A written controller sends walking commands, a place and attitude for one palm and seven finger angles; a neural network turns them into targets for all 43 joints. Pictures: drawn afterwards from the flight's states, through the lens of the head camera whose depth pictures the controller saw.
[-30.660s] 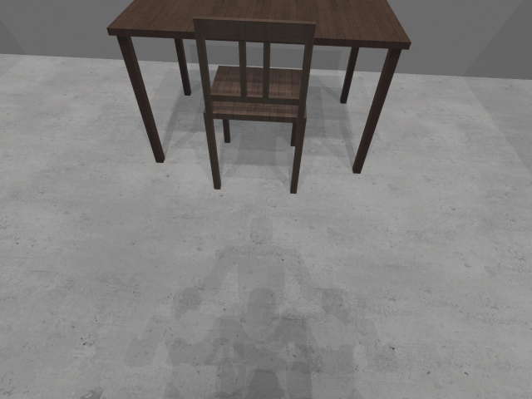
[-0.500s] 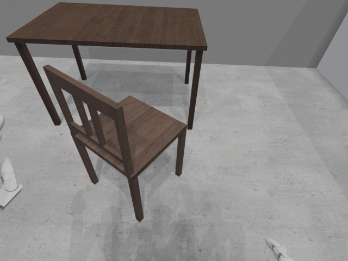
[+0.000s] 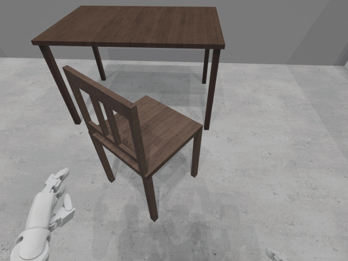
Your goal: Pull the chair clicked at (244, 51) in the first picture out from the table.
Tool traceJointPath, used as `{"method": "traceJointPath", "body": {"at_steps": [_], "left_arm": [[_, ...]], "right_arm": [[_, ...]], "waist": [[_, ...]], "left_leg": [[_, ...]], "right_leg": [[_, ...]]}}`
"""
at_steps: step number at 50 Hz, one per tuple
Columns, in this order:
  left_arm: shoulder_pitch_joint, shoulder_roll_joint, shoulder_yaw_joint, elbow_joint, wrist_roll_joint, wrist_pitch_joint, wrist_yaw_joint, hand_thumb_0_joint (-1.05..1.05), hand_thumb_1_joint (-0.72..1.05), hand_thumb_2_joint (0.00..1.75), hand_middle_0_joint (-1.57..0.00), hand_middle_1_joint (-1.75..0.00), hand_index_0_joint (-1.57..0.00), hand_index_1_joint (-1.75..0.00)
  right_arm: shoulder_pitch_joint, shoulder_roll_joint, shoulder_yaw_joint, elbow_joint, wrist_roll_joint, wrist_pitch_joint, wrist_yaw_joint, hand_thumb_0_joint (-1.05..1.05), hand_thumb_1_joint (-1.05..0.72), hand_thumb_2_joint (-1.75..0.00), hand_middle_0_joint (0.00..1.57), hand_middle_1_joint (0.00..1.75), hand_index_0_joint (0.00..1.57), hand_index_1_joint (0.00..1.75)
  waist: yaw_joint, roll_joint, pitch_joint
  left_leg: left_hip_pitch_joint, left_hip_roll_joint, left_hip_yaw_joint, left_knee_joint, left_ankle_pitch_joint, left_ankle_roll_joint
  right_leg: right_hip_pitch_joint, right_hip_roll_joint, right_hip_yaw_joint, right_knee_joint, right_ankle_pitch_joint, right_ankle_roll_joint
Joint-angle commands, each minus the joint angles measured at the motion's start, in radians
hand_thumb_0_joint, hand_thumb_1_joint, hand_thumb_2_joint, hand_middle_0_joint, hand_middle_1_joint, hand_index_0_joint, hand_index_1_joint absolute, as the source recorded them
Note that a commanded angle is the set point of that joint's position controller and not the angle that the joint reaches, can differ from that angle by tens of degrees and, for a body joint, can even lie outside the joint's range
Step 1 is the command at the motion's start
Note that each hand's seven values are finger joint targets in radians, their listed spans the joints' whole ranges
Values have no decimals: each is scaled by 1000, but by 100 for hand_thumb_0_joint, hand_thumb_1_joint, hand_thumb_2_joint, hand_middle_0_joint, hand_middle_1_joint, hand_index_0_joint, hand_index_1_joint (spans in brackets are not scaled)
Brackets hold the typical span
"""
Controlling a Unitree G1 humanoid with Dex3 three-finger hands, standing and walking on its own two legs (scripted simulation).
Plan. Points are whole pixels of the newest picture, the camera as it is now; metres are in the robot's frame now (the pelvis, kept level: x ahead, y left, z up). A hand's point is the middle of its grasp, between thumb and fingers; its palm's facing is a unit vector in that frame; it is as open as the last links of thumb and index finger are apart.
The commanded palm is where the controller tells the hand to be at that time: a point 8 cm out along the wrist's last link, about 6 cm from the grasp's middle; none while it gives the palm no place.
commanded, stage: let the arm hang, fingers relaxed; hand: left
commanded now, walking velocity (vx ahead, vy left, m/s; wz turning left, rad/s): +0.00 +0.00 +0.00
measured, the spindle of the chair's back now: (99, 115) +0.69 +0.36 -0.10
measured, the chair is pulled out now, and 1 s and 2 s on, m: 0.52 0.52 0.52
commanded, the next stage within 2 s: look to check the result in 0.98 s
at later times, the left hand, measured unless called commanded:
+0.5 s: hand out of the picture -0.05 +0.19 -0.15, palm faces +0.00 -0.97 -0.24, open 7.3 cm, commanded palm none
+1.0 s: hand out of the picture +0.02 +0.16 -0.16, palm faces -0.01 -0.98 -0.19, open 7.3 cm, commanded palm none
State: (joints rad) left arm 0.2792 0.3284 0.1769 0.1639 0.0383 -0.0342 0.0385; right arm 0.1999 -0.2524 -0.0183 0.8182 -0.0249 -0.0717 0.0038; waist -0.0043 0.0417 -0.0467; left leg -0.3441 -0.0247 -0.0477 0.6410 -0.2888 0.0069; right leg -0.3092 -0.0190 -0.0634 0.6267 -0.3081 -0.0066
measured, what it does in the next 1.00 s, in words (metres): stands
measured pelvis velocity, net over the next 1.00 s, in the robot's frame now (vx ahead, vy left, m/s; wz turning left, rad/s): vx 0.01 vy -0.01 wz -0.04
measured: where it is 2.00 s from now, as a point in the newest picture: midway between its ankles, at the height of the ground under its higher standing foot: outside the picture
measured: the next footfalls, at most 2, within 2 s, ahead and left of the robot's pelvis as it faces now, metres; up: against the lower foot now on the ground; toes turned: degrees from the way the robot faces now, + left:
none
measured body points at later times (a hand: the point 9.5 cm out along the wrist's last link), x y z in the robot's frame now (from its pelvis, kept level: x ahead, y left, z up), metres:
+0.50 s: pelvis +0.00 +0.00 +0.02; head +0.02 +0.00 +0.46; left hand -0.05 +0.25 -0.14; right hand -0.03 -0.21 -0.15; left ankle +0.03 +0.11 -0.72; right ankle +0.02 -0.12 -0.72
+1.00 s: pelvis +0.01 -0.01 +0.02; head +0.03 -0.01 +0.46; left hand +0.02 +0.22 -0.14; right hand -0.02 -0.21 -0.15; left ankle +0.03 +0.11 -0.72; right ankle +0.02 -0.12 -0.72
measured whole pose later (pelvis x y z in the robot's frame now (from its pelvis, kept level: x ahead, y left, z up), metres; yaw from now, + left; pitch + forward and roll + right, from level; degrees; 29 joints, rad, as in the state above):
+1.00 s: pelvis +0.01 -0.01 +0.02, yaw -2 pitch -1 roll +0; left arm 0.28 0.14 0.01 1.09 0.02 0.01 0.03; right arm 0.34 -0.12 0.00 1.08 -0.03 0.00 -0.03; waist -0.01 0.01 0.05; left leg -0.22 -0.01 -0.02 0.45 -0.21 0.00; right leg -0.21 0.00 -0.03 0.46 -0.23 -0.01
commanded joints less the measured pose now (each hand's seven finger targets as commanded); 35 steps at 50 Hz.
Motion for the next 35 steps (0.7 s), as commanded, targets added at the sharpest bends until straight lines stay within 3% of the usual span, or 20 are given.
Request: {"method": "traceJointPath", "body": {"at_steps": [1,2,4,6,7,9,10,11,12,20,32,35], "left_arm": [[1,18,-86,286,-3,42,-27,0,90,90,-20,-30,-20,-30],[-13,25,-94,349,-6,46,-24,0,90,90,-20,-30,-20,-30],[-20,26,-109,479,-11,47,-21,0,90,90,-20,-30,-20,-30],[-11,26,-124,589,-15,42,-21,0,90,90,-20,-30,-20,-30],[-8,30,-129,633,-17,39,-21,0,90,90,-20,-30,-20,-30],[18,-14,-121,699,-16,36,-20,0,90,90,-20,-30,-20,-30],[26,-10,-127,729,-18,36,-20,0,90,90,-20,-30,-20,-30],[33,-11,-131,751,-20,34,-21,0,90,90,-20,-30,-20,-30],[32,-15,-136,770,-19,35,-21,0,90,90,-20,-30,-20,-30],[91,-46,-162,888,-26,29,-15,0,90,90,-20,-30,-20,-30],[111,-78,-159,920,-25,28,-3,0,90,90,-20,-30,-20,-30],[95,-87,-154,910,-26,28,-3,0,90,90,-20,-30,-20,-30]], "right_arm": [[13,-113,-31,-64,-13,23,-5,0,-90,-90,20,30,20,30],[5,-115,-26,-54,-14,31,-6,0,-90,-90,20,30,20,30],[-5,-98,-12,-16,-13,43,-9,0,-90,-90,20,30,20,30],[8,-83,-4,22,-8,50,-13,0,-90,-90,20,30,20,30],[19,-78,-2,36,-3,54,-16,0,-90,-90,20,30,20,30],[49,-53,-5,67,-8,60,-22,0,-90,-90,20,30,20,30],[58,-48,-5,81,-7,64,-23,0,-90,-90,20,30,20,30],[80,-40,-6,94,-6,65,-23,0,-90,-90,20,30,20,30],[102,-43,-7,103,-3,68,-26,0,-90,-90,20,30,20,30],[196,-20,-7,189,5,64,-33,0,-90,-90,20,30,20,30],[235,34,-4,242,2,68,-33,0,-90,-90,20,30,20,30],[238,45,-2,249,-2,65,-33,0,-90,-90,20,30,20,30]], "waist": [[5,-186,-22],[7,-104,-3],[18,2,29],[15,74,45],[12,72,60],[7,123,53],[6,151,56],[4,137,55],[-1,78,60],[-1,-45,96],[-1,-68,160],[-2,-39,167]], "left_leg": [[14,88,-116,-120,339,43],[19,92,-121,-151,337,43],[30,94,-112,-204,294,42],[53,88,-87,-230,195,35],[55,89,-87,-238,164,34],[60,87,-84,-259,53,33],[62,85,-81,-268,11,32],[59,86,-82,-276,-13,32],[71,95,-95,-281,-17,34],[91,104,-82,-293,29,43],[72,82,-47,-279,20,37],[65,85,-53,-292,26,36]], "right_leg": [[97,-88,117,-80,276,-53],[95,-78,113,-83,238,-50],[114,-63,120,-124,171,-39],[114,-64,139,-177,123,-44],[110,-62,139,-198,112,-45],[109,-66,136,-237,55,-52],[105,-65,137,-247,34,-53],[106,-65,136,-257,24,-55],[98,-58,125,-259,25,-54],[84,-68,118,-278,48,-51],[39,-72,130,-294,-27,-56],[41,-70,129,-283,-13,-57]]}}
